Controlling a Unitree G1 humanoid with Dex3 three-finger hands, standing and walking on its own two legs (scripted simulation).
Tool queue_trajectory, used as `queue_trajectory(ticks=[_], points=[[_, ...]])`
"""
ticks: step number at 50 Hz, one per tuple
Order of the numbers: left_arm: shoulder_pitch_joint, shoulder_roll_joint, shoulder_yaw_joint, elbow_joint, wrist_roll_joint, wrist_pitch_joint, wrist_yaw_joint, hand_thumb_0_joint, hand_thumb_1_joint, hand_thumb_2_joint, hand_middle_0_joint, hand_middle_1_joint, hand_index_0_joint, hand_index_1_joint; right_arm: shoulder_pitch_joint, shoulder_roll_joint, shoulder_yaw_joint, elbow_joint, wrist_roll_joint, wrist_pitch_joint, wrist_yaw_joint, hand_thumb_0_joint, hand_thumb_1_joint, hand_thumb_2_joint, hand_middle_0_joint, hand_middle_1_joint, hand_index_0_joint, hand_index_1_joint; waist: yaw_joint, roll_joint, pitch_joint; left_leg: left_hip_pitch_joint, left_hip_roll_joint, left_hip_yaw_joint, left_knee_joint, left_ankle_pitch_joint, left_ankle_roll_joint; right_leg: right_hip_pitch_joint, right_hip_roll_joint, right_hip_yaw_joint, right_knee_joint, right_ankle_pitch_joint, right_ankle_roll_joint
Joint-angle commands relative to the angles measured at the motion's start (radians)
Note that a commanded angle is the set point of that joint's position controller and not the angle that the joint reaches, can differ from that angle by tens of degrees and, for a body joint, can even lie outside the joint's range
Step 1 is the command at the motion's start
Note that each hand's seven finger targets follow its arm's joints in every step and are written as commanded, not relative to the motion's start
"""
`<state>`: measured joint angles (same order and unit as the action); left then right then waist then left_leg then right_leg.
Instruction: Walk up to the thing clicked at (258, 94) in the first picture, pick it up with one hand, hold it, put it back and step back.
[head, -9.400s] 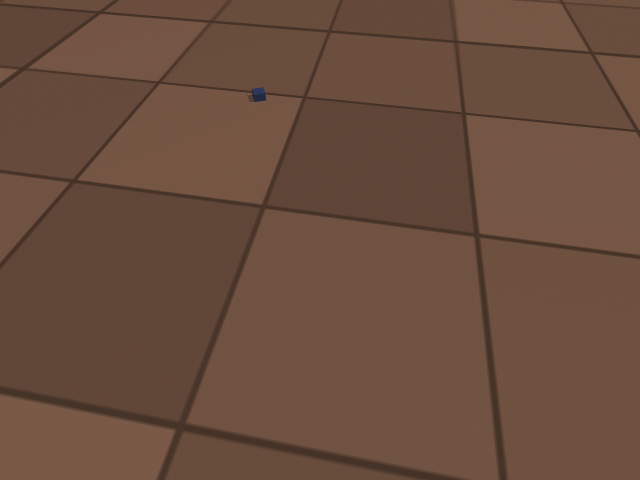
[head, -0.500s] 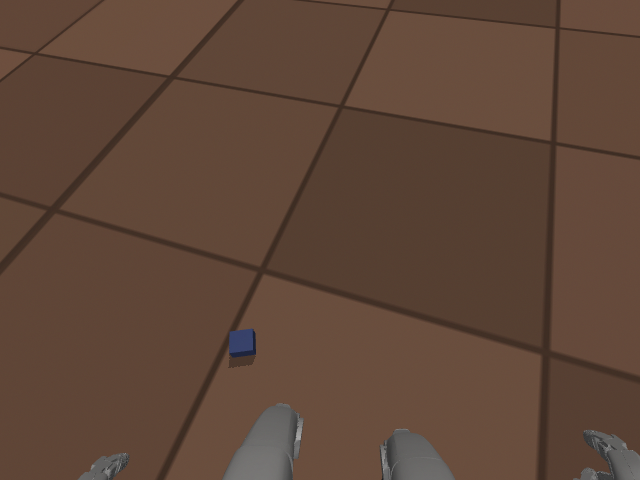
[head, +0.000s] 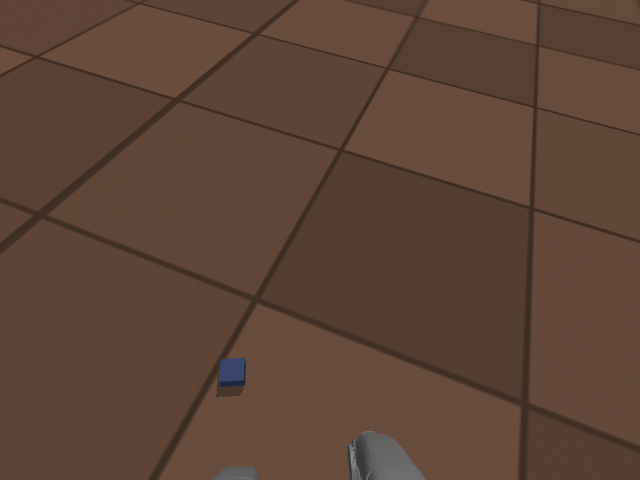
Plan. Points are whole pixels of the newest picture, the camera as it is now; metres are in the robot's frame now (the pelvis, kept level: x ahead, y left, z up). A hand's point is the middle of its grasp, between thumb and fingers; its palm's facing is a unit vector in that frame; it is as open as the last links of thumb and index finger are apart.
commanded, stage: walk up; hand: left
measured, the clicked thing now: (232, 372) +0.49 +0.23 -0.73
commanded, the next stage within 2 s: stand in 0.26 s
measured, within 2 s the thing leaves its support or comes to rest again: neither
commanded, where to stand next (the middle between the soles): +0.10 -0.06 m, yaw +1 degrees
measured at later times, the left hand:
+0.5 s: hand out of the picture +0.09 +0.21 -0.14, palm faces +0.00 -0.92 -0.39, open 7.4 cm
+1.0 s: hand out of the picture +0.10 +0.18 -0.12, palm faces -0.02 -0.94 -0.33, open 7.4 cm
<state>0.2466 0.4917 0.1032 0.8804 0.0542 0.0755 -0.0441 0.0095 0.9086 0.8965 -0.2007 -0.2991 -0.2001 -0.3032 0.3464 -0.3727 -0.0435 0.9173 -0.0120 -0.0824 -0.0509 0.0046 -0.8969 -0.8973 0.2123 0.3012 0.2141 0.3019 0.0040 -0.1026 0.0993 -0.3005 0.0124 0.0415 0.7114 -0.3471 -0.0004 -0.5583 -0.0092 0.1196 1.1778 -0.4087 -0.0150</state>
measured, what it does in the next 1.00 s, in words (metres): steps on the spot: right foot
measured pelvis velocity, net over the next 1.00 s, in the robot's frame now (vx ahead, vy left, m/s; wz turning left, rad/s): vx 0.01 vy -0.07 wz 0.01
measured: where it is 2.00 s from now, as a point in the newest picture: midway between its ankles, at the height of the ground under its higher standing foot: outside the picture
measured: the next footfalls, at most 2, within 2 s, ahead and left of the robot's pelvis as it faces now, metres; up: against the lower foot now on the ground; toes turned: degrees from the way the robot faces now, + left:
right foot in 0.22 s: +0.08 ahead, -0.20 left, +0.00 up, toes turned +2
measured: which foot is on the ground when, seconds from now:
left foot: down 0.00-1.00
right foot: up 0.00-0.20, down 0.22-1.00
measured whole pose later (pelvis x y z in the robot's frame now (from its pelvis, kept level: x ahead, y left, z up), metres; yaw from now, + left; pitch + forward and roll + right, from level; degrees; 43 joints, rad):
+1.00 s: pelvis +0.01 -0.07 +0.03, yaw +1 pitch -4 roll +0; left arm 0.07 0.36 0.00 1.12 0.01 -0.02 -0.02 0.01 0.91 0.90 -0.20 -0.30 -0.20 -0.30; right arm 0.10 -0.37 -0.02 1.11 0.00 -0.01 0.01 0.01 -0.90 -0.90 0.20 0.30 0.21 0.30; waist -0.01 0.00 0.07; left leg -0.16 0.05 -0.06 0.41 -0.18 -0.06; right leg -0.18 -0.01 0.03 0.43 -0.18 0.02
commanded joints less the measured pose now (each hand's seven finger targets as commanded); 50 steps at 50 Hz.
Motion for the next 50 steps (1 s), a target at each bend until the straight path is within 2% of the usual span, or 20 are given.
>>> queue_trajectory(ticks=[1,4,8,10,11,12,13,14,15,17,19,20,21,22,24,25,27,29,36,50], points=[[0.0,0.175,0.078,-0.118,-0.004,0.015,-0.006,0.0,0.9,0.9,-0.2,-0.3,-0.2,-0.3,0.044,-0.379,-0.119,-0.064,-0.005,-0.022,-0.063,0.0,-0.9,-0.9,0.2,0.3,0.2,0.3,0.011,0.212,0.015,0.018,0.284,-0.31,-0.214,0.4,0.2,-0.117,-0.019,0.108,0.127,0.038,0.014],[-0.014,0.12,0.052,-0.114,-0.047,0.002,0.013,0.0,0.9,0.9,-0.2,-0.3,-0.2,-0.3,0.006,-0.33,-0.097,-0.096,-0.013,-0.019,-0.045,0.0,-0.9,-0.9,0.2,0.3,0.2,0.3,0.005,0.332,-0.069,0.075,0.232,-0.233,-0.169,0.532,0.203,-0.053,-0.006,0.07,0.042,0.03,0.019],[-0.025,0.113,0.019,-0.04,-0.076,-0.067,0.044,0.0,0.9,0.9,-0.2,-0.3,-0.2,-0.3,-0.101,-0.284,-0.068,-0.134,-0.022,0.037,0.01,0.0,-0.9,-0.9,0.2,0.3,0.2,0.3,-0.014,0.478,-0.094,-0.023,0.148,-0.129,-0.093,0.438,0.192,0.192,0.004,-0.152,-0.338,-0.014,0.036],[0.043,0.113,0.02,0.012,-0.067,-0.088,0.064,0.0,0.9,0.9,-0.2,-0.3,-0.2,-0.3,-0.111,-0.278,-0.061,-0.139,-0.003,0.073,0.024,0.0,-0.9,-0.9,0.2,0.3,0.2,0.3,0.029,0.39,-0.115,-0.077,0.123,-0.115,0.068,0.42,0.154,0.348,0.052,-0.192,-0.567,0.163,0.037],[0.049,0.147,0.027,0.017,-0.05,-0.101,0.069,0.0,0.9,0.9,-0.2,-0.3,-0.2,-0.3,-0.057,-0.235,-0.047,-0.126,0.008,0.078,0.025,0.0,-0.9,-0.9,0.2,0.3,0.2,0.3,0.036,0.229,-0.141,-0.125,0.091,-0.094,0.217,0.299,0.111,0.416,0.011,-0.105,-0.656,0.21,0.025],[0.024,0.221,0.043,-0.011,-0.027,-0.112,0.07,0.0,0.9,0.9,-0.2,-0.3,-0.2,-0.3,-0.022,-0.182,-0.026,-0.138,0.019,0.072,0.02,0.0,-0.9,-0.9,0.2,0.3,0.2,0.3,0.029,0.008,-0.16,-0.272,0.019,-0.119,0.358,0.041,0.056,0.46,-0.183,0.227,-0.674,0.343,-0.048],[0.058,0.296,0.042,0.012,-0.021,-0.109,0.066,0.0,0.9,0.9,-0.2,-0.3,-0.2,-0.3,-0.058,-0.196,-0.045,-0.151,0.029,0.075,0.006,0.0,-0.9,-0.9,0.2,0.3,0.2,0.3,0.036,-0.086,-0.245,-0.194,-0.039,-0.121,0.372,-0.32,0.04,0.343,-0.37,0.478,-0.746,0.315,-0.229],[-0.027,0.292,0.042,0.003,-0.011,-0.111,0.064,0.0,0.9,0.9,-0.2,-0.3,-0.2,-0.3,-0.093,-0.244,-0.054,-0.132,0.02,0.072,0.001,0.0,-0.9,-0.9,0.2,0.3,0.2,0.3,0.018,-0.066,-0.197,-0.181,-0.009,-0.165,0.374,-0.327,0.031,0.279,-0.353,0.514,-0.775,0.168,-0.256],[-0.076,0.241,0.026,-0.028,-0.023,-0.115,0.061,0.0,0.9,0.9,-0.2,-0.3,-0.2,-0.3,-0.115,-0.272,-0.067,-0.128,0.022,0.071,0.01,0.0,-0.9,-0.9,0.2,0.3,0.2,0.3,0.004,-0.006,-0.128,-0.191,0.003,-0.155,0.356,-0.29,0.023,0.297,-0.285,0.364,-0.747,0.172,-0.209],[-0.159,0.199,0.007,-0.032,-0.025,-0.119,0.069,0.0,0.9,0.9,-0.2,-0.3,-0.2,-0.3,-0.058,-0.256,-0.07,-0.073,0.023,0.062,0.017,0.0,-0.9,-0.9,0.2,0.3,0.2,0.3,-0.045,-0.096,-0.105,-0.125,0.029,-0.082,0.155,-0.23,0.032,0.272,-0.226,0.228,-0.664,0.271,-0.154],[-0.181,0.152,-0.008,-0.006,-0.044,-0.114,0.062,0.0,0.9,0.9,-0.2,-0.3,-0.2,-0.3,0.026,-0.237,-0.068,-0.007,0.008,0.045,0.02,0.0,-0.9,-0.9,0.2,0.3,0.2,0.3,-0.086,-0.083,-0.115,0.102,0.001,-0.038,-0.135,0.058,0.032,0.211,-0.127,0.07,-0.565,0.391,-0.078],[-0.157,0.1,-0.019,0.001,-0.05,-0.108,0.063,0.0,0.9,0.9,-0.2,-0.3,-0.2,-0.3,0.022,-0.254,-0.066,0.0,-0.003,0.034,0.018,0.0,-0.9,-0.9,0.2,0.3,0.2,0.3,-0.068,-0.004,-0.137,0.142,0.076,-0.2,-0.23,0.172,0.044,0.199,-0.08,0.02,-0.46,0.372,-0.031],[-0.112,0.048,-0.032,0.002,-0.063,-0.102,0.063,0.0,0.9,0.9,-0.2,-0.3,-0.2,-0.3,-0.088,-0.319,-0.073,-0.037,-0.016,0.031,0.022,0.0,-0.9,-0.9,0.2,0.3,0.2,0.3,-0.005,0.101,-0.117,0.112,0.197,-0.413,-0.275,0.132,0.104,0.147,-0.009,-0.036,-0.433,0.225,-0.001],[-0.112,0.079,-0.021,0.016,-0.069,-0.097,0.067,0.0,0.9,0.9,-0.2,-0.3,-0.2,-0.3,-0.152,-0.363,-0.077,-0.052,-0.017,0.036,0.029,0.0,-0.9,-0.9,0.2,0.3,0.2,0.3,0.01,0.156,-0.095,-0.06,0.255,-0.449,-0.284,0.026,0.189,0.256,-0.007,-0.07,-0.444,-0.026,-0.006],[-0.099,0.061,-0.026,0.06,-0.059,-0.103,0.053,0.0,0.9,0.9,-0.2,-0.3,-0.2,-0.3,-0.246,-0.281,-0.054,-0.053,-0.007,0.043,0.038,0.0,-0.9,-0.9,0.2,0.3,0.2,0.3,0.035,0.126,-0.034,-0.135,0.144,-0.291,-0.264,-0.104,0.103,0.323,-0.041,-0.016,-0.6,0.004,-0.024],[-0.126,0.078,-0.029,0.064,-0.05,-0.107,0.047,0.0,0.9,0.9,-0.2,-0.3,-0.2,-0.3,-0.25,-0.257,-0.049,-0.047,0.003,0.049,0.037,0.0,-0.9,-0.9,0.2,0.3,0.2,0.3,0.009,0.095,-0.02,-0.101,0.074,-0.215,-0.225,-0.136,0.057,0.286,-0.079,0.07,-0.692,-0.009,-0.044],[-0.174,0.119,-0.028,0.061,-0.036,-0.114,0.04,0.0,0.9,0.9,-0.2,-0.3,-0.2,-0.3,-0.195,-0.225,-0.038,-0.001,0.01,0.045,0.043,0.0,-0.9,-0.9,0.2,0.3,0.2,0.3,-0.028,0.057,-0.02,0.005,0.036,-0.166,-0.216,-0.087,0.028,0.214,-0.121,0.125,-0.758,0.005,-0.06],[-0.201,0.111,-0.035,0.067,-0.042,-0.12,0.044,0.0,0.9,0.9,-0.2,-0.3,-0.2,-0.3,-0.174,-0.206,-0.029,0.032,0.009,0.043,0.049,0.0,-0.9,-0.9,0.2,0.3,0.2,0.3,-0.039,0.041,-0.07,0.081,0.056,-0.171,-0.239,0.062,0.029,0.248,-0.115,0.08,-0.755,0.135,-0.038],[-0.19,0.092,-0.043,0.126,-0.058,-0.119,0.046,0.0,0.9,0.9,-0.2,-0.3,-0.2,-0.3,-0.226,-0.204,-0.018,0.083,0.005,0.033,0.051,0.0,-0.9,-0.9,0.2,0.3,0.2,0.3,-0.006,0.088,-0.145,0.12,0.1,-0.176,-0.322,0.278,0.022,0.42,-0.091,-0.001,-0.748,0.329,-0.011],[-0.234,0.104,-0.048,0.184,-0.051,-0.112,0.041,0.0,0.9,0.9,-0.2,-0.3,-0.2,-0.3,-0.288,-0.197,-0.007,0.145,0.004,0.053,0.056,0.0,-0.9,-0.9,0.2,0.3,0.2,0.3,-0.012,0.12,-0.09,0.126,0.1,-0.154,-0.39,0.144,0.001,0.383,-0.102,0.012,-0.869,0.191,-0.005]])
